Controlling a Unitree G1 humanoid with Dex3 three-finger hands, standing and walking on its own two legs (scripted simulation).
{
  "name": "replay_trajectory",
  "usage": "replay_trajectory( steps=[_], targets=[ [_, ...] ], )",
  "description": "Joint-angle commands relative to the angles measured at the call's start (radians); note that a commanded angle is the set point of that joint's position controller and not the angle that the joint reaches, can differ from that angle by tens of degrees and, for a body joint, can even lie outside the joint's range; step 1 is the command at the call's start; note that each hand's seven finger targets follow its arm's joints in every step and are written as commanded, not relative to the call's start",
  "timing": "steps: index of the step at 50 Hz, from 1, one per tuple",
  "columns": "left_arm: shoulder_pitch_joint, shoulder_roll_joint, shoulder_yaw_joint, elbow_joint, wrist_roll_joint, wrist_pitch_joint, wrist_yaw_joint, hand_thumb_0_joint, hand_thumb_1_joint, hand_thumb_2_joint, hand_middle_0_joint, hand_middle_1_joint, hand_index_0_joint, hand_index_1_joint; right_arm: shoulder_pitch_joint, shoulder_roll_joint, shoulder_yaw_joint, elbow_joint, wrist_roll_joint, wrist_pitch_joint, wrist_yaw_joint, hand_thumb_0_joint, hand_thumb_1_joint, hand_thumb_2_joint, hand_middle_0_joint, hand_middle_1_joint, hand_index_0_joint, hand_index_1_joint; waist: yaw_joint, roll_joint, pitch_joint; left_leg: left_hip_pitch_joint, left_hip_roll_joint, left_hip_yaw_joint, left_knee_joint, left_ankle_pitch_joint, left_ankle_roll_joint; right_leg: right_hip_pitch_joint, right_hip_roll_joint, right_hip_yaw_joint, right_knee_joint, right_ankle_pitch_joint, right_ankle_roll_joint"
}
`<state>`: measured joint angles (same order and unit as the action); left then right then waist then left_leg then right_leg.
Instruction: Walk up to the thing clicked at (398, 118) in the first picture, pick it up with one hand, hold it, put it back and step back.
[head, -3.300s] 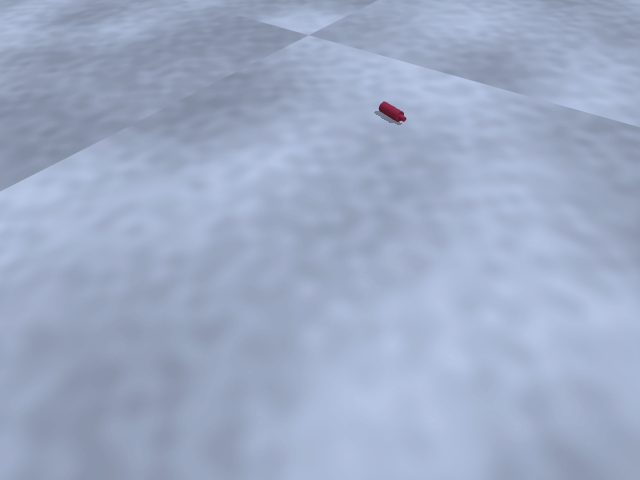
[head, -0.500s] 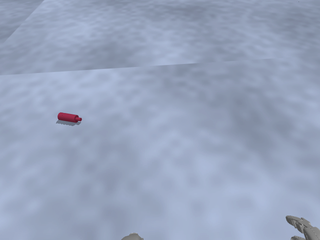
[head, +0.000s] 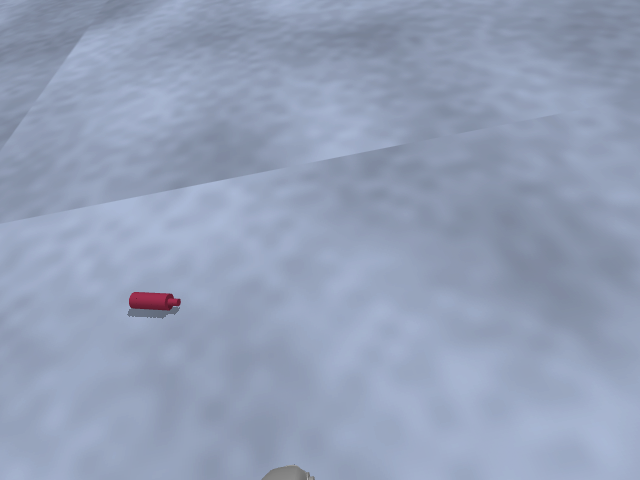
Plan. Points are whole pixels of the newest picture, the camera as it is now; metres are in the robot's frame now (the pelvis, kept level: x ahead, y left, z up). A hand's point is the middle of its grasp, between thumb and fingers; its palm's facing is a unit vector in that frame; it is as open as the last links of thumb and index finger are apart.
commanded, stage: walk up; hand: left
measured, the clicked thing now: (156, 301) +0.89 +0.75 -0.72
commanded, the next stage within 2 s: none
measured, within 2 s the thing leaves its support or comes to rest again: neither
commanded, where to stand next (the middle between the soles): +0.48 +0.52 m, yaw -9 degrees
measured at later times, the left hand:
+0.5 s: hand (58, 425) +0.25 +0.46 -0.12, palm faces -0.12 -0.84 -0.53, open 7.4 cm
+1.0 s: hand out of the picture +0.35 +0.68 -0.13, palm faces -0.12 -0.82 -0.55, open 7.4 cm
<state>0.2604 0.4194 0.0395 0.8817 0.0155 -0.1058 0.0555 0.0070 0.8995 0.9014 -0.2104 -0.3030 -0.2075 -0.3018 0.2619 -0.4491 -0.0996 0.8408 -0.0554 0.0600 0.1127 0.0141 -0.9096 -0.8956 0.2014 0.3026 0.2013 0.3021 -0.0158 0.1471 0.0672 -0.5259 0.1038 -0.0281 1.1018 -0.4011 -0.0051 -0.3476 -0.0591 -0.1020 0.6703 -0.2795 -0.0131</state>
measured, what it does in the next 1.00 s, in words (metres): steps to the left: left foot, then right foot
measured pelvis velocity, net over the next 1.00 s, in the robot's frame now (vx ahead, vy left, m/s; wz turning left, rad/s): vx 0.26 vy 0.36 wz -0.10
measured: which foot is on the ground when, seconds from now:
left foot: up 0.00-0.12, down 0.14-0.48, up 0.50-0.78, down 0.80-1.00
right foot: down 0.00-0.16, up 0.18-0.46, down 0.48-0.82, up 0.84-1.00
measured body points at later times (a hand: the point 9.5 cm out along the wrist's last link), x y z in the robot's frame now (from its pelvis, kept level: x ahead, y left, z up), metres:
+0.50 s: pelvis +0.15 +0.17 -0.01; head +0.17 +0.14 +0.44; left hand +0.26 +0.50 -0.09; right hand +0.14 -0.16 -0.14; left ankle +0.13 +0.25 -0.70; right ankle +0.24 +0.08 -0.72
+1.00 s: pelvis +0.26 +0.36 -0.01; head +0.27 +0.35 +0.44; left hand +0.36 +0.72 -0.09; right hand +0.26 +0.02 -0.12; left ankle +0.28 +0.47 -0.71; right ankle +0.31 +0.24 -0.67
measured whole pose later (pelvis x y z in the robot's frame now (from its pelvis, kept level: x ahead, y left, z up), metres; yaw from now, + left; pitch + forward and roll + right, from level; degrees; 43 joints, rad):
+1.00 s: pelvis +0.26 +0.36 -0.01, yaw -6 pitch -2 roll -1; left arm 0.28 0.48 0.06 1.00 0.00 -0.08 0.07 0.01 0.90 0.90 -0.21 -0.30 -0.20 -0.30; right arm 0.32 -0.45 -0.10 0.81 -0.06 0.04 0.08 0.01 -0.91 -0.90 0.20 0.30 0.20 0.30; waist -0.06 0.05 0.06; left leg -0.36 0.07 0.09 0.82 -0.43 0.03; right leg -0.57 -0.05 -0.09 1.08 -0.49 -0.03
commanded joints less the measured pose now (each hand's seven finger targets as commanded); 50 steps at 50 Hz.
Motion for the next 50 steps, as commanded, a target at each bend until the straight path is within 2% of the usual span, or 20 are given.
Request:
replay_trajectory(
  steps=[1, 5, 7, 8, 9, 10, 12, 16, 21, 22, 23, 24, 25, 30, 36, 40, 41, 42, 46, 50],
  targets=[
    [0.009, 0.375, 0.118, -0.042, 0.01, -0.026, 0.014, 0.0, 0.9, 0.9, -0.2, -0.3, -0.2, -0.3, -0.011, -0.199, -0.072, -0.084, 0.001, -0.025, 0.01, 0.0, -0.9, -0.9, 0.2, 0.3, 0.2, 0.3, 0.005, -0.315, -0.018, -0.021, 0.053, 0.015, -0.151, 0.029, -0.007, -0.05, -0.213, 0.23, -0.3, -0.205, -0.206],
    [-0.041, 0.407, 0.122, -0.039, 0.018, -0.018, 0.012, 0.0, 0.9, 0.9, -0.2, -0.3, -0.2, -0.3, 0.021, -0.206, -0.09, -0.066, 0.003, -0.031, 0.013, 0.0, -0.9, -0.9, 0.2, 0.3, 0.2, 0.3, -0.041, -0.299, -0.048, 0.16, 0.013, 0.115, -0.279, 0.048, 0.003, -0.161, -0.188, 0.186, -0.226, -0.295, -0.175],
    [-0.086, 0.34, 0.101, -0.041, 0.029, 0.0, 0.016, 0.0, 0.9, 0.9, -0.2, -0.3, -0.2, -0.3, 0.199, -0.225, -0.111, -0.006, -0.006, -0.037, -0.002, 0.0, -0.9, -0.9, 0.2, 0.3, 0.2, 0.3, -0.151, -0.124, -0.105, 0.424, -0.05, 0.147, -0.401, 0.011, 0.005, -0.309, -0.113, 0.074, 0.07, -0.316, -0.115],
    [-0.056, 0.234, 0.066, -0.04, 0.021, 0.009, 0.014, 0.0, 0.9, 0.9, -0.2, -0.3, -0.2, -0.3, 0.282, -0.292, -0.129, 0.005, -0.022, -0.046, -0.017, 0.0, -0.9, -0.9, 0.2, 0.3, 0.2, 0.3, -0.203, 0.171, -0.086, 0.462, 0.042, -0.083, -0.649, -0.238, 0.042, -0.422, 0.022, -0.003, 0.429, -0.281, -0.069],
    [-0.072, 0.204, 0.052, -0.063, -0.007, 0.009, 0.03, 0.0, 0.9, 0.9, -0.2, -0.3, -0.2, -0.3, 0.2, -0.399, -0.135, -0.044, -0.005, -0.059, -0.026, 0.0, -0.9, -0.9, 0.2, 0.3, 0.2, 0.3, -0.167, 0.321, -0.036, 0.413, 0.264, -0.572, -0.91, -0.375, 0.127, -0.595, 0.13, 0.074, 0.595, -0.344, -0.04],
    [-0.08, 0.258, 0.049, -0.035, -0.007, 0.003, 0.041, 0.0, 0.9, 0.9, -0.2, -0.3, -0.2, -0.3, 0.093, -0.424, -0.14, -0.063, 0.012, -0.061, -0.037, 0.0, -0.9, -0.9, 0.2, 0.3, 0.2, 0.3, -0.114, 0.192, 0.005, 0.324, 0.312, -0.663, -0.949, -0.418, 0.209, -0.542, 0.047, 0.169, 0.663, -0.277, -0.057],
    [0.011, 0.294, 0.062, 0.041, -0.034, -0.003, 0.031, 0.0, 0.9, 0.9, -0.2, -0.3, -0.2, -0.3, 0.015, -0.308, -0.102, -0.094, 0.006, -0.065, -0.051, 0.0, -0.9, -0.9, 0.2, 0.3, 0.2, 0.3, -0.052, 0.022, 0.022, 0.326, 0.221, -0.356, -0.777, -0.229, 0.176, -0.511, -0.007, 0.167, 0.587, -0.139, -0.042],
    [0.045, 0.243, 0.054, 0.064, -0.028, -0.011, 0.013, 0.0, 0.9, 0.9, -0.2, -0.3, -0.2, -0.3, 0.02, -0.235, -0.072, -0.1, -0.001, -0.07, -0.049, 0.0, -0.9, -0.9, 0.2, 0.3, 0.2, 0.3, -0.04, 0.061, -0.032, 0.36, 0.176, -0.13, -0.674, 0.324, 0.255, -0.3, -0.017, 0.044, 0.311, -0.168, -0.013],
    [0.19, 0.232, 0.077, 0.071, -0.027, -0.013, 0.019, 0.0, 0.9, 0.9, -0.2, -0.3, -0.2, -0.3, -0.083, -0.199, -0.05, -0.171, -0.002, -0.047, -0.038, 0.0, -0.9, -0.9, 0.2, 0.3, 0.2, 0.3, 0.072, -0.054, -0.11, 0.15, 0.099, 0.036, -0.5, 0.357, 0.195, 0.191, 0.035, -0.002, -0.084, 0.155, -0.028],
    [0.285, 0.29, 0.107, 0.084, -0.018, -0.009, 0.031, 0.0, 0.9, 0.9, -0.2, -0.3, -0.2, -0.3, -0.083, -0.167, -0.037, -0.189, 0.004, -0.05, -0.036, 0.0, -0.9, -0.9, 0.2, 0.3, 0.2, 0.3, 0.126, -0.137, -0.143, 0.022, 0.052, 0.088, -0.34, 0.338, 0.133, 0.368, 0.009, 0.069, -0.126, 0.143, -0.042],
    [0.341, 0.365, 0.132, 0.073, -0.002, -0.007, 0.045, 0.0, 0.9, 0.9, -0.2, -0.3, -0.2, -0.3, -0.024, -0.115, -0.024, -0.192, 0.012, -0.05, -0.038, 0.0, -0.9, -0.9, 0.2, 0.3, 0.2, 0.3, 0.149, -0.318, -0.172, -0.159, -0.047, 0.115, -0.109, 0.011, 0.057, 0.492, -0.179, 0.399, -0.249, -0.079, -0.121],
    [0.27, 0.4, 0.124, 0.016, 0.001, -0.008, 0.053, 0.0, 0.9, 0.9, -0.2, -0.3, -0.2, -0.3, 0.032, -0.137, -0.028, -0.178, 0.006, -0.035, -0.043, 0.0, -0.9, -0.9, 0.2, 0.3, 0.2, 0.3, 0.087, -0.247, -0.181, -0.219, -0.078, -0.016, 0.067, -0.157, 0.014, 0.447, -0.391, 0.735, -0.356, -0.255, -0.202],
    [0.171, 0.406, 0.123, -0.018, -0.014, 0.0, 0.06, 0.0, 0.9, 0.9, -0.2, -0.3, -0.2, -0.3, 0.034, -0.227, -0.061, -0.166, -0.002, -0.015, -0.051, 0.0, -0.9, -0.9, 0.2, 0.3, 0.2, 0.3, 0.07, -0.144, -0.154, -0.227, -0.033, -0.08, 0.172, -0.167, -0.002, 0.328, -0.457, 0.816, -0.4, -0.44, -0.304],
    [0.026, 0.345, 0.112, -0.047, 0.004, -0.015, 0.045, 0.0, 0.9, 0.9, -0.2, -0.3, -0.2, -0.3, 0.086, -0.238, -0.074, -0.086, -0.004, -0.005, -0.033, 0.0, -0.9, -0.9, 0.2, 0.3, 0.2, 0.3, -0.012, -0.23, -0.004, -0.113, 0.051, -0.092, 0.118, -0.013, 0.005, -0.021, -0.281, 0.397, -0.308, -0.306, -0.219],
    [0.003, 0.417, 0.139, -0.051, 0.024, -0.014, 0.034, 0.0, 0.9, 0.9, -0.2, -0.3, -0.2, -0.3, 0.029, -0.215, -0.082, -0.114, 0.001, -0.001, -0.004, 0.0, -0.9, -0.9, 0.2, 0.3, 0.2, 0.3, -0.009, -0.349, -0.035, 0.039, 0.041, 0.038, -0.147, -0.041, 0.004, -0.155, -0.208, 0.268, -0.229, -0.376, -0.198],
    [-0.034, 0.318, 0.107, -0.033, 0.031, 0.018, 0.034, 0.0, 0.9, 0.9, -0.2, -0.3, -0.2, -0.3, 0.262, -0.235, -0.107, -0.025, -0.011, -0.017, -0.026, 0.0, -0.9, -0.9, 0.2, 0.3, 0.2, 0.3, -0.135, -0.066, -0.088, 0.395, -0.082, 0.138, -0.417, -0.102, 0.011, -0.373, -0.064, 0.062, 0.192, -0.422, -0.099],
    [-0.031, 0.22, 0.077, -0.052, 0.011, 0.022, 0.036, 0.0, 0.9, 0.9, -0.2, -0.3, -0.2, -0.3, 0.286, -0.331, -0.123, -0.05, -0.026, -0.024, -0.035, 0.0, -0.9, -0.9, 0.2, 0.3, 0.2, 0.3, -0.164, 0.246, -0.029, 0.358, 0.164, -0.384, -0.757, -0.519, 0.099, -0.584, 0.112, -0.016, 0.53, -0.42, -0.031],
    [-0.087, 0.263, 0.073, -0.053, 0.003, 0.014, 0.052, 0.0, 0.9, 0.9, -0.2, -0.3, -0.2, -0.3, 0.134, -0.433, -0.13, -0.089, 0.008, -0.03, -0.041, 0.0, -0.9, -0.9, 0.2, 0.3, 0.2, 0.3, -0.114, 0.217, 0.045, 0.209, 0.299, -0.711, -0.942, -0.673, 0.249, -0.574, 0.068, 0.099, 0.621, -0.367, -0.047],
    [0.056, 0.302, 0.077, 0.064, -0.024, -0.008, 0.03, 0.0, 0.9, 0.9, -0.2, -0.3, -0.2, -0.3, 0.003, -0.298, -0.083, -0.11, 0.004, -0.05, -0.062, 0.0, -0.9, -0.9, 0.2, 0.3, 0.2, 0.3, -0.027, 0.075, 0.049, 0.27, 0.175, -0.332, -0.691, -0.25, 0.238, -0.473, -0.041, 0.07, 0.482, -0.185, -0.028],
    [0.071, 0.246, 0.072, 0.051, -0.027, -0.016, 0.015, 0.0, 0.9, 0.9, -0.2, -0.3, -0.2, -0.3, 0.017, -0.255, -0.059, -0.124, -0.007, -0.047, -0.05, 0.0, -0.9, -0.9, 0.2, 0.3, 0.2, 0.3, -0.014, 0.076, 0.016, 0.169, 0.162, -0.199, -0.64, 0.108, 0.271, -0.18, 0.0, 0.009, 0.253, -0.163, -0.024]
  ],
)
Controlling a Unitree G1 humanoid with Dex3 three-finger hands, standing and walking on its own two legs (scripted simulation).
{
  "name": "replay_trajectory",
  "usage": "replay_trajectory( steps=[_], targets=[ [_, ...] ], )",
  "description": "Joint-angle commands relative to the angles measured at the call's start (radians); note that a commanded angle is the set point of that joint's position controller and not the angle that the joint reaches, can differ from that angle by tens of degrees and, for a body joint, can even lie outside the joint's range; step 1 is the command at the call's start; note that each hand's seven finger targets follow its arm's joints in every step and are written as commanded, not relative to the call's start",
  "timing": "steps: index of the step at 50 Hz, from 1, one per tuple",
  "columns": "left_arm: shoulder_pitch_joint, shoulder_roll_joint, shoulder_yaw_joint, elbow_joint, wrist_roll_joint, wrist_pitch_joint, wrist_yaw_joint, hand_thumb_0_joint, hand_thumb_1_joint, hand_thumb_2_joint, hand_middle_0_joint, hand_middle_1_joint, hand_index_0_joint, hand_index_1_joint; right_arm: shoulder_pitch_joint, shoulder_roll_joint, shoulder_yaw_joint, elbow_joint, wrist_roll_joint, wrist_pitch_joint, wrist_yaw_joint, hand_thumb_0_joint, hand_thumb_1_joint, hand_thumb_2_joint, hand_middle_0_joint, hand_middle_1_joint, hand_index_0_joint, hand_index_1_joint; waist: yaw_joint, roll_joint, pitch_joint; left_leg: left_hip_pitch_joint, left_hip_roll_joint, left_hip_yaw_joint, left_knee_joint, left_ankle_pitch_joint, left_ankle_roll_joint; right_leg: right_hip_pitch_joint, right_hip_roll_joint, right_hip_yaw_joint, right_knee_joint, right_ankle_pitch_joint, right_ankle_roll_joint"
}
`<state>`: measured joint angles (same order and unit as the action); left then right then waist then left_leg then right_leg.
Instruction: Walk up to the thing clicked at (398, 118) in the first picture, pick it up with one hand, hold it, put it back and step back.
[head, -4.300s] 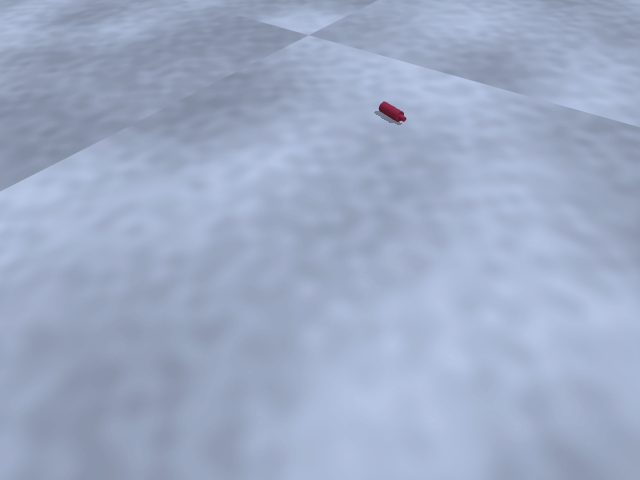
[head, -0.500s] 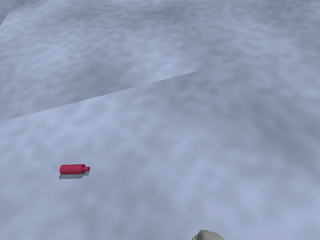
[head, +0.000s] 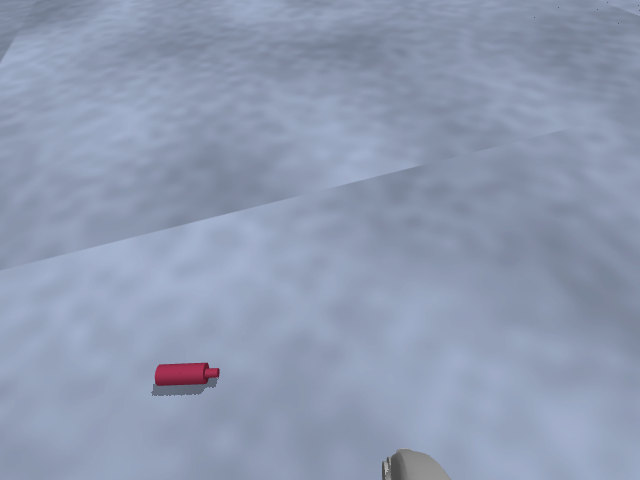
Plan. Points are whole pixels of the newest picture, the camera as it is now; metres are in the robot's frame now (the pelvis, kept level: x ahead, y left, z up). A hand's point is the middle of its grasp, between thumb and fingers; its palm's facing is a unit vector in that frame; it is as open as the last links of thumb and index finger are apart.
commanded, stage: walk up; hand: left
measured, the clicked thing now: (188, 373) +0.59 +0.45 -0.71
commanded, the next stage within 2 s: none
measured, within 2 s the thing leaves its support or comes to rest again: neither
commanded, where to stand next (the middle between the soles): +0.20 +0.18 m, yaw -3 degrees
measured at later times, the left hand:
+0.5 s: hand out of the picture +0.15 +0.54 -0.14, palm faces -0.04 -0.80 -0.59, open 7.4 cm
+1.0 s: hand (40, 399) +0.32 +0.48 -0.15, palm faces -0.12 -0.94 -0.32, open 7.4 cm
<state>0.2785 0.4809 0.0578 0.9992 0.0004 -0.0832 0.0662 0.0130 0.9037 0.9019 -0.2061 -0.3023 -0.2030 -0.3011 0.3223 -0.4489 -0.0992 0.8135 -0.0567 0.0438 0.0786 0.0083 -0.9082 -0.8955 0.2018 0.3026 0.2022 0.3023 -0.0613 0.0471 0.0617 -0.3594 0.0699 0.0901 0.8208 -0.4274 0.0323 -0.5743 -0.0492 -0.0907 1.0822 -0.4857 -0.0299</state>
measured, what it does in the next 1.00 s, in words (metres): steps to the left: right foot, then left foot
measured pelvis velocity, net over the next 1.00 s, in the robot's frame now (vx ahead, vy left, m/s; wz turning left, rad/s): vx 0.16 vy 0.24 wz -0.07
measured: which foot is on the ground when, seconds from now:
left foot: down 0.00-0.10, up 0.12-0.40, down 0.42-1.00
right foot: up 0.00-0.08, down 0.10-0.42, up 0.44-0.84, down 0.86-1.00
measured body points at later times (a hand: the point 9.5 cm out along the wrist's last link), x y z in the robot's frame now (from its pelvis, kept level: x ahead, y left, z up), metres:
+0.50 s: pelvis +0.10 +0.21 -0.03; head +0.12 +0.19 +0.42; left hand +0.15 +0.58 -0.11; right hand +0.18 -0.15 -0.12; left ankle +0.14 +0.33 -0.71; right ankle +0.11 +0.00 -0.67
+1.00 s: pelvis +0.16 +0.24 +0.00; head +0.21 +0.25 +0.45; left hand +0.32 +0.52 -0.12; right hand +0.20 -0.08 -0.11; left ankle +0.16 +0.35 -0.70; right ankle +0.19 +0.11 -0.71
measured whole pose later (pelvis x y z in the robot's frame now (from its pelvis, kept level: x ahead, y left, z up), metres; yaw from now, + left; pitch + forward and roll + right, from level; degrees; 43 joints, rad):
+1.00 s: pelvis +0.16 +0.24 +0.00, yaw -4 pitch -1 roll +0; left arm 0.07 0.36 0.02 0.92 0.00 0.00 -0.01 0.01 0.90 0.90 -0.21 -0.30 -0.20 -0.30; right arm 0.22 -0.39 -0.02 0.93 0.01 -0.05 -0.04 0.01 -0.90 -0.90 0.21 0.30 0.21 0.30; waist -0.02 -0.03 0.12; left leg -0.33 0.02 0.07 0.80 -0.49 0.01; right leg -0.40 -0.03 0.00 0.78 -0.37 -0.02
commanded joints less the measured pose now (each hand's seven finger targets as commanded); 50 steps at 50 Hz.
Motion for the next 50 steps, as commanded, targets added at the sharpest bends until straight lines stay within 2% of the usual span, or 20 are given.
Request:
replay_trajectory(
  steps=[1, 3, 4, 5, 6, 7, 10, 16, 20, 21, 22, 23, 25, 28, 34, 41, 43, 46, 48, 50],
  targets=[
    [0.086, 0.179, 0.055, -0.064, -0.014, -0.041, 0.005, 0.0, 0.9, 0.9, -0.2, -0.3, -0.2, -0.3, -0.074, -0.241, -0.053, -0.109, -0.003, -0.027, -0.015, 0.0, -0.9, -0.9, 0.2, 0.3, 0.2, 0.3, 0.059, 0.136, 0.004, -0.043, 0.167, -0.264, -0.309, 0.168, 0.213, 0.161, 0.007, -0.004, -0.279, 0.122, -0.015],
    [0.296, 0.222, 0.089, -0.021, -0.005, -0.044, 0.024, 0.0, 0.9, 0.9, -0.2, -0.3, -0.2, -0.3, -0.129, -0.184, -0.03, -0.153, 0.005, -0.025, -0.01, 0.0, -0.9, -0.9, 0.2, 0.3, 0.2, 0.3, 0.188, -0.022, -0.097, -0.231, 0.073, -0.118, -0.002, 0.285, 0.118, 0.568, -0.003, 0.062, -0.518, 0.279, -0.016],
    [0.364, 0.322, 0.123, -0.035, 0.014, -0.043, 0.041, 0.0, 0.9, 0.9, -0.2, -0.3, -0.2, -0.3, -0.072, -0.12, -0.012, -0.164, 0.017, -0.029, -0.014, 0.0, -0.9, -0.9, 0.2, 0.3, 0.2, 0.3, 0.219, -0.246, -0.136, -0.392, -0.038, -0.062, 0.262, 0.049, 0.039, 0.682, -0.202, 0.445, -0.654, 0.094, -0.073],
    [0.28, 0.364, 0.115, -0.097, 0.019, -0.041, 0.047, 0.0, 0.9, 0.9, -0.2, -0.3, -0.2, -0.3, -0.029, -0.155, -0.024, -0.157, 0.013, -0.018, -0.025, 0.0, -0.9, -0.9, 0.2, 0.3, 0.2, 0.3, 0.15, -0.143, -0.135, -0.458, -0.071, -0.187, 0.405, -0.147, -0.003, 0.637, -0.404, 0.792, -0.755, -0.059, -0.189],
    [0.179, 0.36, 0.109, -0.13, 0.0, -0.033, 0.054, 0.0, 0.9, 0.9, -0.2, -0.3, -0.2, -0.3, -0.001, -0.218, -0.05, -0.136, 0.005, 0.002, -0.032, 0.0, -0.9, -0.9, 0.2, 0.3, 0.2, 0.3, 0.112, -0.002, -0.118, -0.439, -0.016, -0.25, 0.458, -0.138, -0.011, 0.53, -0.451, 0.806, -0.798, -0.255, -0.229],
    [0.12, 0.353, 0.109, -0.144, 0.002, -0.032, 0.055, 0.0, 0.9, 0.9, -0.2, -0.3, -0.2, -0.3, -0.026, -0.247, -0.065, -0.128, -0.001, 0.005, -0.031, 0.0, -0.9, -0.9, 0.2, 0.3, 0.2, 0.3, 0.097, -0.011, -0.06, -0.437, 0.023, -0.244, 0.489, -0.113, -0.021, 0.431, -0.432, 0.749, -0.784, -0.263, -0.278],
    [0.056, 0.283, 0.091, -0.165, 0.011, -0.037, 0.042, 0.0, 0.9, 0.9, -0.2, -0.3, -0.2, -0.3, 0.034, -0.247, -0.071, -0.077, -0.002, 0.007, -0.02, 0.0, -0.9, -0.9, 0.2, 0.3, 0.2, 0.3, 0.05, -0.107, 0.015, -0.356, 0.058, -0.216, 0.428, -0.015, -0.032, 0.259, -0.293, 0.448, -0.703, -0.117, -0.197],
    [0.015, 0.348, 0.112, -0.183, 0.035, -0.036, 0.033, 0.0, 0.9, 0.9, -0.2, -0.3, -0.2, -0.3, -0.019, -0.21, -0.077, -0.109, 0.004, 0.017, 0.013, 0.0, -0.9, -0.9, 0.2, 0.3, 0.2, 0.3, 0.042, -0.26, -0.003, -0.17, 0.08, -0.114, 0.191, -0.016, -0.035, 0.079, -0.226, 0.268, -0.629, -0.103, -0.193],
    [-0.017, 0.242, 0.076, -0.172, 0.047, -0.005, 0.027, 0.0, 0.9, 0.9, -0.2, -0.3, -0.2, -0.3, 0.209, -0.221, -0.107, -0.02, 0.001, -0.004, -0.011, 0.0, -0.9, -0.9, 0.2, 0.3, 0.2, 0.3, -0.081, -0.009, -0.111, 0.239, -0.062, 0.034, -0.069, -0.033, -0.024, -0.107, -0.102, 0.07, -0.2, -0.048, -0.091],
    [-0.01, 0.144, 0.045, -0.175, 0.037, 0.004, 0.024, 0.0, 0.9, 0.9, -0.2, -0.3, -0.2, -0.3, 0.26, -0.266, -0.112, -0.019, -0.011, -0.016, -0.026, 0.0, -0.9, -0.9, 0.2, 0.3, 0.2, 0.3, -0.117, 0.21, -0.061, 0.216, 0.04, -0.203, -0.283, -0.227, 0.014, -0.223, -0.001, 0.007, 0.112, -0.022, -0.045],
    [-0.039, 0.131, 0.032, -0.205, 0.018, -0.002, 0.038, 0.0, 0.9, 0.9, -0.2, -0.3, -0.2, -0.3, 0.145, -0.396, -0.118, -0.072, 0.016, -0.027, -0.032, 0.0, -0.9, -0.9, 0.2, 0.3, 0.2, 0.3, -0.072, 0.406, -0.006, 0.125, 0.305, -0.773, -0.555, -0.317, 0.142, -0.384, 0.085, 0.044, 0.219, -0.162, -0.016],
    [-0.074, 0.202, 0.035, -0.181, 0.028, -0.012, 0.045, 0.0, 0.9, 0.9, -0.2, -0.3, -0.2, -0.3, 0.034, -0.426, -0.119, -0.088, 0.027, -0.031, -0.037, 0.0, -0.9, -0.9, 0.2, 0.3, 0.2, 0.3, -0.029, 0.24, 0.059, 0.029, 0.381, -0.925, -0.606, -0.397, 0.272, -0.346, -0.001, 0.134, 0.27, -0.114, -0.023],
    [-0.003, 0.208, 0.046, -0.11, -0.004, -0.013, 0.019, 0.0, 0.9, 0.9, -0.2, -0.3, -0.2, -0.3, 0.0, -0.306, -0.076, -0.086, 0.025, -0.053, -0.063, 0.0, -0.9, -0.9, 0.2, 0.3, 0.2, 0.3, 0.024, 0.033, 0.07, 0.074, 0.262, -0.594, -0.396, -0.104, 0.186, -0.313, -0.033, 0.15, 0.234, 0.01, -0.005],
    [0.043, 0.164, 0.044, -0.077, 0.003, -0.002, -0.018, 0.0, 0.9, 0.9, -0.2, -0.3, -0.2, -0.3, -0.02, -0.259, -0.042, -0.043, 0.05, -0.093, -0.084, 0.0, -0.9, -0.9, 0.2, 0.3, 0.2, 0.3, 0.065, 0.068, -0.001, 0.089, 0.241, -0.427, -0.291, 0.387, 0.171, -0.138, -0.054, 0.136, 0.097, 0.044, -0.007],
    [-0.089, 0.117, 0.046, -0.137, 0.005, 0.063, -0.042, 0.0, 0.9, 0.9, -0.2, -0.3, -0.2, -0.3, 0.035, -0.243, -0.014, 0.003, 0.058, -0.129, -0.129, 0.0, -0.9, -0.9, 0.2, 0.3, 0.2, 0.3, 0.046, 0.039, -0.061, 0.187, 0.247, -0.314, -0.209, 0.945, 0.099, -0.022, -0.014, 0.12, -0.065, 0.133, -0.028],
    [-0.185, 0.1, 0.033, -0.159, 0.002, 0.085, -0.058, 0.0, 0.9, 0.9, -0.2, -0.3, -0.2, -0.3, 0.009, -0.232, -0.005, 0.03, 0.056, -0.122, -0.151, 0.0, -0.9, -0.9, 0.2, 0.3, 0.2, 0.3, 0.032, 0.092, -0.102, 0.224, 0.212, -0.258, -0.18, 0.917, 0.047, 0.122, 0.011, 0.081, -0.3, 0.12, -0.039],
    [-0.129, 0.127, 0.043, -0.131, 0.008, 0.067, -0.058, 0.0, 0.9, 0.9, -0.2, -0.3, -0.2, -0.3, -0.033, -0.223, 0.005, 0.027, 0.06, -0.129, -0.141, 0.0, -0.9, -0.9, 0.2, 0.3, 0.2, 0.3, 0.082, 0.028, -0.171, 0.097, 0.158, -0.157, -0.095, 0.831, 0.014, 0.388, -0.01, 0.124, -0.481, 0.406, -0.074],
    [-0.095, 0.162, 0.051, -0.117, -0.016, 0.063, -0.051, 0.0, 0.9, 0.9, -0.2, -0.3, -0.2, -0.3, -0.061, -0.159, 0.025, 0.049, 0.072, -0.13, -0.145, 0.0, -0.9, -0.9, 0.2, 0.3, 0.2, 0.3, 0.108, -0.104, -0.282, -0.048, -0.031, -0.059, 0.111, 0.09, -0.066, 0.525, -0.27, 0.453, -0.453, 0.721, -0.311],
    [-0.186, 0.166, 0.035, -0.115, 0.007, 0.07, -0.054, 0.0, 0.9, 0.9, -0.2, -0.3, -0.2, -0.3, -0.071, -0.143, 0.027, 0.076, 0.061, -0.126, -0.133, 0.0, -0.9, -0.9, 0.2, 0.3, 0.2, 0.3, 0.053, -0.118, -0.158, 0.012, -0.045, -0.057, -0.049, -0.173, -0.013, 0.333, -0.222, 0.366, -0.492, 0.542, -0.229],
    [-0.279, 0.121, 0.021, -0.135, 0.007, 0.08, -0.058, 0.0, 0.9, 0.9, -0.2, -0.3, -0.2, -0.3, 0.029, -0.159, 0.022, 0.141, 0.048, -0.141, -0.126, 0.0, -0.9, -0.9, 0.2, 0.3, 0.2, 0.3, -0.003, -0.117, -0.082, 0.17, 0.021, -0.151, -0.325, 0.142, 0.013, 0.17, -0.102, 0.243, -0.357, 0.524, -0.1]
  ],
)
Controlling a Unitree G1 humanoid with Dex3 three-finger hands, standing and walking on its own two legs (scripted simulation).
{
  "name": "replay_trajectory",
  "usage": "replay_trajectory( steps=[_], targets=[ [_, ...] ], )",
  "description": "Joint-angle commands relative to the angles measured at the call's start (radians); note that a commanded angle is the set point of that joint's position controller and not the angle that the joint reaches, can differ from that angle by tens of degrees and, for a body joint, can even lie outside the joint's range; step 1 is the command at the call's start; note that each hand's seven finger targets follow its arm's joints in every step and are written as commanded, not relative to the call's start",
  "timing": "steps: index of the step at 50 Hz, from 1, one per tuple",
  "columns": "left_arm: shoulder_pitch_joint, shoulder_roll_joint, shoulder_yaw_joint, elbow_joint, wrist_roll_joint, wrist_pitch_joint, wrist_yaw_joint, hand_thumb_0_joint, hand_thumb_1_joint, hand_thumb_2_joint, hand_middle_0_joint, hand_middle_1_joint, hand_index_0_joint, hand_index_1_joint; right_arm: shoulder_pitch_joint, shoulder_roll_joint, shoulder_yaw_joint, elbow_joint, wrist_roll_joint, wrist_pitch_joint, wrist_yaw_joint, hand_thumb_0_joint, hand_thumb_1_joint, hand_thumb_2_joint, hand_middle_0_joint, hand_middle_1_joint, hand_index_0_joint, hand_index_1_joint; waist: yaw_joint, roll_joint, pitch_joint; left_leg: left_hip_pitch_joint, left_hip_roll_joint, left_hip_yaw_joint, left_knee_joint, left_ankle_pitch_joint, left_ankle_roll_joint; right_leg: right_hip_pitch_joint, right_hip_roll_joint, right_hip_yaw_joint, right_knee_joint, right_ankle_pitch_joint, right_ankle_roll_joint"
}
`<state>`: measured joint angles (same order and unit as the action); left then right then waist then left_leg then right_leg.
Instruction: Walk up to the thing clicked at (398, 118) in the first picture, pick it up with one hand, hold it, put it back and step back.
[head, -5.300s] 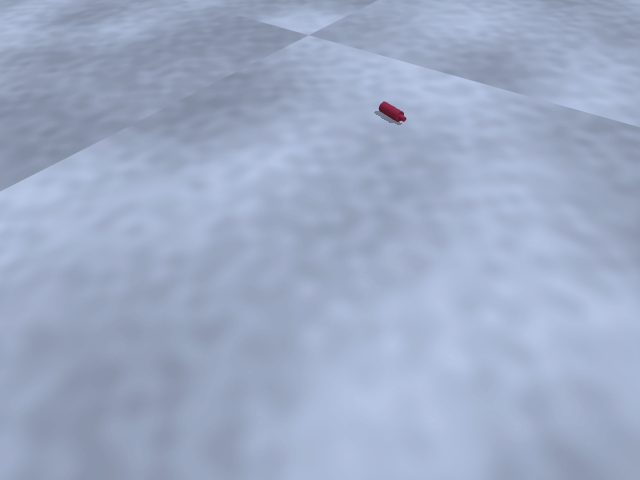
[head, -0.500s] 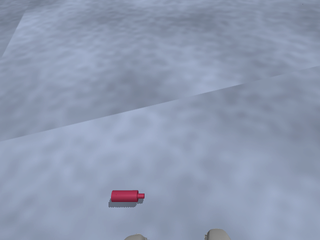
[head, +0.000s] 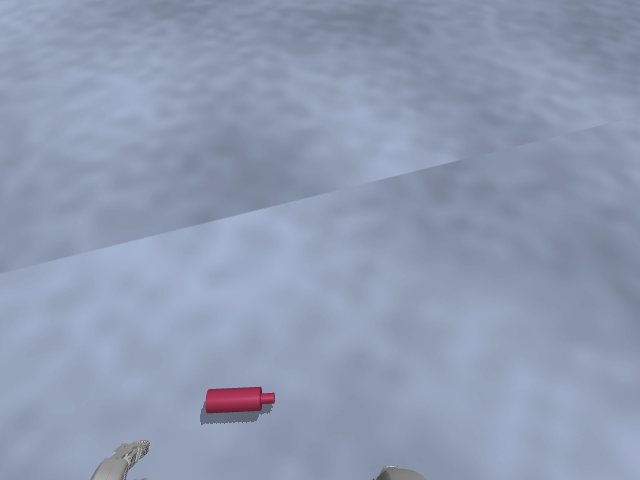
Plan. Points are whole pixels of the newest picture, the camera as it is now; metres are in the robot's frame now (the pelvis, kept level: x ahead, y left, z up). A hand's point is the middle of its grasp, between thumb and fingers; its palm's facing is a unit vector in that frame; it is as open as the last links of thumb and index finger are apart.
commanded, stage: walk up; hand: left
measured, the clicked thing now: (241, 399) +0.41 +0.23 -0.71
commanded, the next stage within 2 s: stand in 1.40 s
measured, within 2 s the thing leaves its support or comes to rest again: neither
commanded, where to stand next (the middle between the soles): +0.04 -0.06 m, yaw +1 degrees
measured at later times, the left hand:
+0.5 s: hand out of the picture +0.11 +0.21 -0.12, palm faces -0.03 -0.94 -0.34, open 7.4 cm
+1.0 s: hand out of the picture +0.12 +0.21 -0.12, palm faces -0.01 -0.95 -0.32, open 7.4 cm
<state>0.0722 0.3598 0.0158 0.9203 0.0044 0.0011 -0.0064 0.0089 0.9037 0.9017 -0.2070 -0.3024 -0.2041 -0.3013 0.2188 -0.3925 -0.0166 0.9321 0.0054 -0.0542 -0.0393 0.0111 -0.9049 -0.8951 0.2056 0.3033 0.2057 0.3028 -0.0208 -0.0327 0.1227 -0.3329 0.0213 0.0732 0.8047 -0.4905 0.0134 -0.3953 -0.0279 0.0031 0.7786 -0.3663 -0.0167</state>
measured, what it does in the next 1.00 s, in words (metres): stands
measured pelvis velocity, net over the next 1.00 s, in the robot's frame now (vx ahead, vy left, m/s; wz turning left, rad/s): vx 0.02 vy -0.04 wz -0.02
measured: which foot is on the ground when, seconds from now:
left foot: down 0.00-1.00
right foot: down 0.00-1.00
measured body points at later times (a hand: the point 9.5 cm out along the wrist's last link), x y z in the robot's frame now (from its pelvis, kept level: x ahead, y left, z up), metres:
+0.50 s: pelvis +0.01 -0.04 +0.03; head +0.02 -0.05 +0.48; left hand +0.11 +0.26 -0.09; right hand +0.09 -0.35 -0.11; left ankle -0.01 +0.11 -0.71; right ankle +0.04 -0.15 -0.71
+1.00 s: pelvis +0.02 -0.04 +0.04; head +0.03 -0.04 +0.49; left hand +0.12 +0.26 -0.09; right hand +0.09 -0.34 -0.10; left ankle -0.01 +0.11 -0.71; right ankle +0.04 -0.15 -0.71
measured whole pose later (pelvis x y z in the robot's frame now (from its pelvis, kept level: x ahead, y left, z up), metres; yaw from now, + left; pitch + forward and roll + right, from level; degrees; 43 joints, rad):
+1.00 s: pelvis +0.02 -0.04 +0.04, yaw -1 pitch -2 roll +0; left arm 0.04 0.34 0.03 1.15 0.01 0.02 -0.02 0.01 0.91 0.90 -0.20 -0.30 -0.20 -0.30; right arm 0.11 -0.36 0.00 1.14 -0.02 -0.03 -0.01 0.01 -0.91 -0.90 0.20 0.30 0.20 0.30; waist 0.00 0.00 0.05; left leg -0.08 0.06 0.08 0.34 -0.22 -0.04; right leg -0.19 -0.02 -0.01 0.39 -0.17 0.00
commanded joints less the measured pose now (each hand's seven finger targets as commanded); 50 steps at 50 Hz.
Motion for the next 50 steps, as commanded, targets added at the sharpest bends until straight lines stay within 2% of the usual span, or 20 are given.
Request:
replay_trajectory(
  steps=[1, 2, 3, 4, 5, 6, 7, 8, 9, 10, 12, 15, 18, 21, 24, 29, 36, 41, 46, 50],
  targets=[
    [-0.08, 0.188, 0.049, -0.061, -0.002, -0.003, 0.012, 0.0, 0.9, 0.9, -0.2, -0.3, -0.2, -0.3, 0.126, -0.266, -0.07, 0.016, -0.031, -0.054, -0.015, 0.0, -0.9, -0.9, 0.2, 0.3, 0.2, 0.3, -0.043, 0.078, -0.126, 0.185, 0.227, -0.361, -0.403, 0.352, 0.075, -0.11, -0.03, 0.089, 0.075, 0.302, -0.035],
    [-0.049, 0.214, 0.059, -0.04, 0.003, 0.006, 0.017, 0.0, 0.9, 0.9, -0.2, -0.3, -0.2, -0.3, 0.051, -0.331, -0.075, -0.005, -0.019, -0.056, -0.015, 0.0, -0.9, -0.9, 0.2, 0.3, 0.2, 0.3, -0.01, 0.122, -0.095, 0.145, 0.39, -0.496, -0.404, 0.484, 0.179, -0.133, -0.021, 0.044, 0.049, -0.075, -0.004],
    [-0.064, 0.241, 0.066, -0.027, 0.007, 0.007, 0.018, 0.0, 0.9, 0.9, -0.2, -0.3, -0.2, -0.3, 0.01, -0.332, -0.076, -0.005, -0.017, -0.057, -0.013, 0.0, -0.9, -0.9, 0.2, 0.3, 0.2, 0.3, -0.006, 0.101, -0.072, 0.112, 0.416, -0.493, -0.376, 0.604, 0.239, -0.106, -0.05, 0.073, 0.091, -0.164, -0.005],
    [-0.066, 0.228, 0.069, -0.023, 0.007, 0.002, 0.01, 0.0, 0.9, 0.9, -0.2, -0.3, -0.2, -0.3, -0.008, -0.316, -0.071, -0.003, -0.018, -0.059, -0.014, 0.0, -0.9, -0.9, 0.2, 0.3, 0.2, 0.3, 0.005, 0.098, -0.078, 0.135, 0.373, -0.408, -0.349, 0.669, 0.223, -0.081, -0.049, 0.062, 0.068, -0.151, -0.017],
    [-0.055, 0.213, 0.07, -0.01, 0.002, -0.001, 0.004, 0.0, 0.9, 0.9, -0.2, -0.3, -0.2, -0.3, -0.027, -0.303, -0.064, -0.001, -0.02, -0.057, -0.016, 0.0, -0.9, -0.9, 0.2, 0.3, 0.2, 0.3, 0.017, 0.117, -0.096, 0.151, 0.316, -0.33, -0.321, 0.694, 0.182, -0.042, -0.048, 0.047, 0.005, -0.088, -0.023],
    [-0.028, 0.206, 0.069, 0.013, -0.003, -0.008, 0.0, 0.0, 0.9, 0.9, -0.2, -0.3, -0.2, -0.3, -0.051, -0.292, -0.059, -0.003, -0.017, -0.054, -0.015, 0.0, -0.9, -0.9, 0.2, 0.3, 0.2, 0.3, 0.034, 0.134, -0.114, 0.134, 0.264, -0.238, -0.292, 0.701, 0.131, 0.033, -0.046, 0.029, -0.09, 0.052, -0.028],
    [-0.013, 0.205, 0.069, 0.03, -0.003, -0.014, -0.005, 0.0, 0.9, 0.9, -0.2, -0.3, -0.2, -0.3, -0.067, -0.282, -0.056, 0.003, -0.012, -0.046, -0.012, 0.0, -0.9, -0.9, 0.2, 0.3, 0.2, 0.3, 0.039, 0.129, -0.146, 0.097, 0.201, -0.16, -0.255, 0.672, 0.077, 0.134, -0.041, 0.022, -0.177, 0.269, -0.034],
    [-0.01, 0.224, 0.073, 0.043, -0.002, -0.019, -0.006, 0.0, 0.9, 0.9, -0.2, -0.3, -0.2, -0.3, -0.068, -0.258, -0.047, 0.007, -0.006, -0.04, -0.008, 0.0, -0.9, -0.9, 0.2, 0.3, 0.2, 0.3, 0.036, 0.105, -0.179, 0.057, 0.152, -0.113, -0.237, 0.587, 0.037, 0.221, -0.057, 0.053, -0.184, 0.421, -0.049],
    [-0.015, 0.245, 0.073, 0.041, 0.0, -0.026, -0.004, 0.0, 0.9, 0.9, -0.2, -0.3, -0.2, -0.3, -0.055, -0.235, -0.039, 0.005, -0.002, -0.035, -0.004, 0.0, -0.9, -0.9, 0.2, 0.3, 0.2, 0.3, 0.026, 0.084, -0.2, 0.023, 0.126, -0.089, -0.241, 0.482, 0.018, 0.267, -0.095, 0.102, -0.192, 0.46, -0.064],
    [-0.038, 0.247, 0.066, 0.043, -0.004, -0.026, -0.005, 0.0, 0.9, 0.9, -0.2, -0.3, -0.2, -0.3, -0.037, -0.22, -0.038, 0.018, 0.002, -0.03, -0.001, 0.0, -0.9, -0.9, 0.2, 0.3, 0.2, 0.3, 0.005, 0.048, -0.24, 0.077, 0.091, -0.079, -0.279, 0.318, 0.005, 0.242, -0.128, 0.139, -0.19, 0.434, -0.096],
    [-0.07, 0.222, 0.052, 0.052, -0.006, -0.02, -0.008, 0.0, 0.9, 0.9, -0.2, -0.3, -0.2, -0.3, -0.095, -0.229, -0.037, 0.035, -0.011, -0.024, 0.004, 0.0, -0.9, -0.9, 0.2, 0.3, 0.2, 0.3, 0.012, 0.043, -0.181, 0.104, 0.099, -0.089, -0.324, 0.222, 0.014, 0.167, -0.111, 0.125, -0.23, 0.331, -0.07],
    [-0.08, 0.229, 0.044, 0.084, -0.001, -0.017, -0.006, 0.0, 0.9, 0.9, -0.2, -0.3, -0.2, -0.3, -0.127, -0.217, -0.028, 0.061, -0.009, -0.016, 0.012, 0.0, -0.9, -0.9, 0.2, 0.3, 0.2, 0.3, 0.016, -0.009, -0.137, 0.118, 0.096, -0.087, -0.351, 0.222, 0.017, 0.146, -0.106, 0.132, -0.308, 0.25, -0.06],
    [-0.102, 0.242, 0.045, 0.102, 0.001, -0.018, -0.005, 0.0, 0.9, 0.9, -0.2, -0.3, -0.2, -0.3, -0.121, -0.199, -0.022, 0.094, -0.008, -0.005, 0.019, 0.0, -0.9, -0.9, 0.2, 0.3, 0.2, 0.3, 0.009, -0.065, -0.146, 0.149, 0.072, -0.062, -0.363, 0.215, 0.002, 0.164, -0.126, 0.168, -0.395, 0.17, -0.059],
    [-0.105, 0.237, 0.045, 0.12, 0.002, -0.017, -0.003, 0.0, 0.9, 0.9, -0.2, -0.3, -0.2, -0.3, -0.131, -0.195, -0.019, 0.12, -0.01, -0.001, 0.024, 0.0, -0.9, -0.9, 0.2, 0.3, 0.2, 0.3, 0.014, -0.068, -0.155, 0.19, 0.072, -0.058, -0.39, 0.235, -0.003, 0.172, -0.123, 0.162, -0.441, 0.141, -0.048],
    [-0.123, 0.225, 0.048, 0.131, 0.001, -0.016, -0.005, 0.0, 0.9, 0.9, -0.2, -0.3, -0.2, -0.3, -0.127, -0.193, -0.018, 0.145, -0.016, -0.001, 0.024, 0.0, -0.9, -0.9, 0.2, 0.3, 0.2, 0.3, 0.012, -0.071, -0.155, 0.193, 0.076, -0.06, -0.438, 0.259, -0.006, 0.193, -0.123, 0.155, -0.466, 0.139, -0.033],
    [-0.1, 0.206, 0.057, 0.155, -0.003, -0.016, -0.005, 0.0, 0.9, 0.9, -0.2, -0.3, -0.2, -0.3, -0.143, -0.193, -0.018, 0.159, -0.018, -0.009, 0.021, 0.0, -0.9, -0.9, 0.2, 0.3, 0.2, 0.3, 0.028, -0.011, -0.181, 0.211, 0.106, -0.068, -0.483, 0.357, -0.007, 0.259, -0.107, 0.104, -0.447, 0.257, -0.022],
    [-0.104, 0.195, 0.061, 0.164, 0.001, -0.009, -0.007, 0.0, 0.9, 0.9, -0.2, -0.3, -0.2, -0.3, -0.151, -0.19, -0.023, 0.163, -0.023, -0.007, 0.017, 0.0, -0.9, -0.9, 0.2, 0.3, 0.2, 0.3, 0.026, 0.019, -0.146, 0.198, 0.117, -0.078, -0.515, 0.33, -0.005, 0.244, -0.098, 0.096, -0.463, 0.222, -0.014],
    [-0.098, 0.186, 0.061, 0.162, 0.002, -0.01, -0.008, 0.0, 0.9, 0.9, -0.2, -0.3, -0.2, -0.3, -0.144, -0.186, -0.021, 0.157, -0.02, -0.013, 0.015, 0.0, -0.9, -0.9, 0.2, 0.3, 0.2, 0.3, 0.025, 0.022, -0.186, 0.214, 0.127, -0.075, -0.516, 0.4, -0.005, 0.287, -0.101, 0.089, -0.445, 0.326, -0.013],
    [-0.094, 0.187, 0.059, 0.162, 0.0, -0.007, -0.008, 0.0, 0.9, 0.9, -0.2, -0.3, -0.2, -0.3, -0.144, -0.186, -0.024, 0.152, -0.02, -0.008, 0.016, 0.0, -0.9, -0.9, 0.2, 0.3, 0.2, 0.3, 0.024, 0.024, -0.165, 0.222, 0.128, -0.077, -0.521, 0.393, -0.006, 0.268, -0.095, 0.087, -0.45, 0.299, -0.009],
    [-0.091, 0.188, 0.056, 0.165, 0.003, -0.008, -0.007, 0.0, 0.9, 0.9, -0.2, -0.3, -0.2, -0.3, -0.15, -0.184, -0.027, 0.147, -0.021, -0.005, 0.016, 0.0, -0.9, -0.9, 0.2, 0.3, 0.2, 0.3, 0.02, 0.014, -0.173, 0.237, 0.128, -0.073, -0.518, 0.409, -0.005, 0.265, -0.093, 0.087, -0.451, 0.334, -0.007]
  ],
)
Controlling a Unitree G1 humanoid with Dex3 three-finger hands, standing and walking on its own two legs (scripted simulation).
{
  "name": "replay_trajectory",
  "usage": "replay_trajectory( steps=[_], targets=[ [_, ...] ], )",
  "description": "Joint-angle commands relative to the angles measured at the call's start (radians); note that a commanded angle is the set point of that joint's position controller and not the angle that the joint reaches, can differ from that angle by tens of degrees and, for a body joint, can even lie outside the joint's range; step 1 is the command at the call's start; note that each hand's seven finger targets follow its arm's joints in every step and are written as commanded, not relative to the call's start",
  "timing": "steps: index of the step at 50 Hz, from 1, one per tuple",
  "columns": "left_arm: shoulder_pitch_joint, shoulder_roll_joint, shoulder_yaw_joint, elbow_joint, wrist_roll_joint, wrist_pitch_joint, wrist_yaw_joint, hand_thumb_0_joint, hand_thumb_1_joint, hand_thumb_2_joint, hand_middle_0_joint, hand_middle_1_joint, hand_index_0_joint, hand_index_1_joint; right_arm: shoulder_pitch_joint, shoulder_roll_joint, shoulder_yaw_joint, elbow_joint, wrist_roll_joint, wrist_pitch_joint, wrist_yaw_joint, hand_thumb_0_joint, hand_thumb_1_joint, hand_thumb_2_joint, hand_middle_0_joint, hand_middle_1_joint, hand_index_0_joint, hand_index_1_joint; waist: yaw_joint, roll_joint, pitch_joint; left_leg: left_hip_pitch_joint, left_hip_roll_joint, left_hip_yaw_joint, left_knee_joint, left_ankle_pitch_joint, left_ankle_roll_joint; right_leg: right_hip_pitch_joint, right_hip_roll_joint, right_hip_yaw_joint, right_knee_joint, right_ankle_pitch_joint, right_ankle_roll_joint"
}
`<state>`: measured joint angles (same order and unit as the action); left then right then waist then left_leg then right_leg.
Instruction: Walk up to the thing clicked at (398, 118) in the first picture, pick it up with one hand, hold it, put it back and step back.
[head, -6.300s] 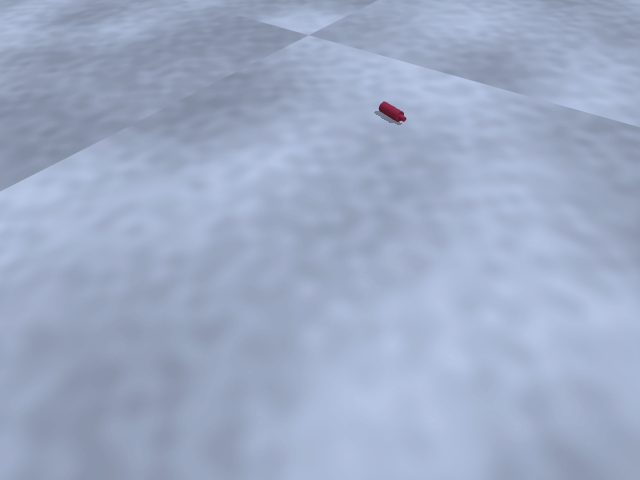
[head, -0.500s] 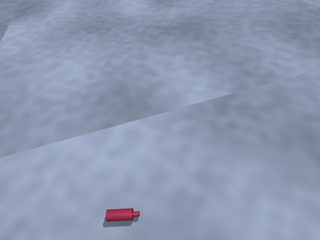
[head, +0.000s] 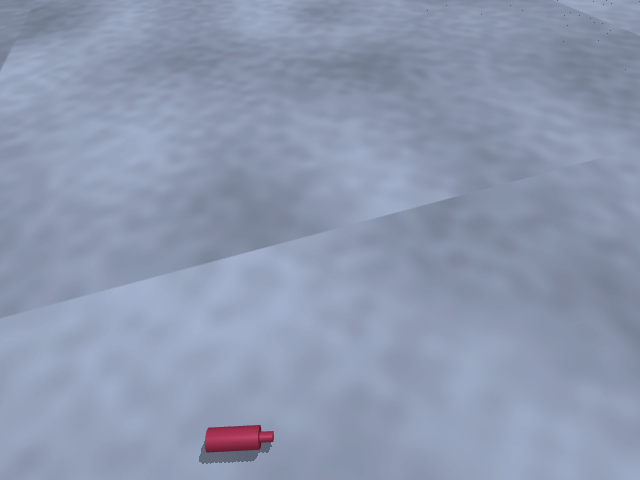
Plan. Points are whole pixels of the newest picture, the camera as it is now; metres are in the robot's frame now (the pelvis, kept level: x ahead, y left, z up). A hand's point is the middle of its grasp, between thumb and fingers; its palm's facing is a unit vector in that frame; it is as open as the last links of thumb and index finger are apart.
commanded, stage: walk up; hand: left
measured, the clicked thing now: (240, 438) +0.39 +0.27 -0.75
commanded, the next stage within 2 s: stand in 0.40 s
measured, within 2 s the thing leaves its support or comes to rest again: neither
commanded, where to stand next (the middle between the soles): +0.03 -0.03 m, yaw +2 degrees
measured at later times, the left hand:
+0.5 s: hand out of the picture +0.09 +0.25 -0.15, palm faces -0.01 -0.95 -0.33, open 7.4 cm
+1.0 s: hand out of the picture +0.08 +0.25 -0.15, palm faces -0.01 -0.93 -0.36, open 7.4 cm
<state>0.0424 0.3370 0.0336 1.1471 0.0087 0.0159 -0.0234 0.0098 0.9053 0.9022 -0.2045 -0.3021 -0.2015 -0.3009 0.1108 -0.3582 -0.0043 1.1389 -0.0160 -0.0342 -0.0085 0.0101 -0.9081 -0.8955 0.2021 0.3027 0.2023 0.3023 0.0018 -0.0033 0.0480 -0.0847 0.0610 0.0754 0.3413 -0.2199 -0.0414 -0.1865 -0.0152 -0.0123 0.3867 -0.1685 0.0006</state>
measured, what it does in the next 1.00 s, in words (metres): stands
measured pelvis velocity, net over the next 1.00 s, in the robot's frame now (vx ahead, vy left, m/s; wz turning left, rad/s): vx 0.00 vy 0.00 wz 0.01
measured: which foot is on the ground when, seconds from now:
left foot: down 0.00-1.00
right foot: down 0.00-1.00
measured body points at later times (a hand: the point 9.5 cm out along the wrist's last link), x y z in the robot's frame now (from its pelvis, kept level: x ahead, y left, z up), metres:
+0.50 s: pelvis +0.01 +0.00 +0.00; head +0.02 +0.00 +0.45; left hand +0.09 +0.30 -0.13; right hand +0.09 -0.30 -0.13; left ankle -0.02 +0.14 -0.75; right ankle +0.03 -0.12 -0.75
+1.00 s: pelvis +0.00 +0.00 +0.00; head +0.01 -0.01 +0.45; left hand +0.08 +0.30 -0.12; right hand +0.08 -0.30 -0.14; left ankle -0.02 +0.14 -0.75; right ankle +0.03 -0.12 -0.75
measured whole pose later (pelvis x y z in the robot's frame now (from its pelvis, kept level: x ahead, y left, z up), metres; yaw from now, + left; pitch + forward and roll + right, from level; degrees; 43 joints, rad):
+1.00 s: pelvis +0.00 +0.00 +0.00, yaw +1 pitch -2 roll +0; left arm 0.07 0.34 0.00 1.15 0.01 -0.01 -0.01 0.01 0.90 0.90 -0.20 -0.30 -0.20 -0.30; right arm 0.09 -0.35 -0.01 1.16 -0.02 0.00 0.01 0.01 -0.91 -0.90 0.20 0.30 0.20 0.30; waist 0.00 0.02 0.05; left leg -0.06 0.06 0.06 0.28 -0.18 -0.05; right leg -0.15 -0.01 -0.03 0.33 -0.14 0.00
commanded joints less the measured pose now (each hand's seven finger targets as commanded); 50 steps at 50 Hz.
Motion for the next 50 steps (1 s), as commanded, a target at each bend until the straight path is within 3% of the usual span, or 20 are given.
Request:
replay_trajectory(
  steps=[1, 12, 26, 45, 50],
  targets=[
    [-0.058, 0.211, 0.039, -0.065, -0.002, -0.023, 0.011, 0.0, 0.9, 0.9, -0.2, -0.3, -0.2, -0.3, -0.04, -0.218, -0.04, -0.06, 0.001, -0.024, -0.015, 0.0, -0.9, -0.9, 0.2, 0.3, 0.2, 0.3, -0.003, -0.014, -0.097, -0.004, 0.091, -0.074, -0.056, 0.145, 0.049, 0.055, -0.107, 0.102, -0.06, 0.132, -0.026],
    [-0.046, 0.21, 0.037, -0.064, 0.001, -0.024, 0.012, 0.0, 0.9, 0.9, -0.2, -0.3, -0.2, -0.3, -0.05, -0.217, -0.044, -0.064, 0.001, -0.019, -0.011, 0.0, -0.9, -0.9, 0.2, 0.3, 0.2, 0.3, -0.005, -0.014, -0.086, 0.0, 0.09, -0.075, -0.069, 0.112, 0.052, 0.058, -0.103, 0.103, -0.076, 0.109, -0.018],
    [-0.023, 0.213, 0.017, -0.063, -0.006, -0.045, 0.026, 0.0, 0.9, 0.9, -0.2, -0.3, -0.2, -0.3, -0.071, -0.209, -0.043, -0.044, 0.003, 0.001, 0.0, 0.0, -0.9, -0.9, 0.2, 0.3, 0.2, 0.3, -0.008, 0.006, -0.121, 0.036, 0.1, -0.091, -0.087, 0.219, 0.033, 0.105, -0.122, 0.084, -0.065, 0.254, -0.021],
    [-0.028, 0.228, 0.008, -0.058, -0.007, -0.048, 0.03, 0.0, 0.9, 0.9, -0.2, -0.3, -0.2, -0.3, -0.062, -0.2, -0.038, -0.032, 0.001, 0.007, 0.009, 0.0, -0.9, -0.9, 0.2, 0.3, 0.2, 0.3, -0.008, -0.009, -0.074, 0.011, 0.094, -0.096, -0.108, 0.098, 0.033, 0.069, -0.122, 0.092, -0.111, 0.113, -0.016],
    [-0.025, 0.23, 0.008, -0.062, -0.004, -0.048, 0.03, 0.0, 0.9, 0.9, -0.2, -0.3, -0.2, -0.3, -0.059, -0.202, -0.038, -0.037, -0.001, 0.005, 0.007, 0.0, -0.9, -0.9, 0.2, 0.3, 0.2, 0.3, -0.008, 0.001, -0.092, 0.016, 0.098, -0.097, -0.105, 0.108, 0.036, 0.077, -0.125, 0.092, -0.098, 0.146, -0.021]
  ],
)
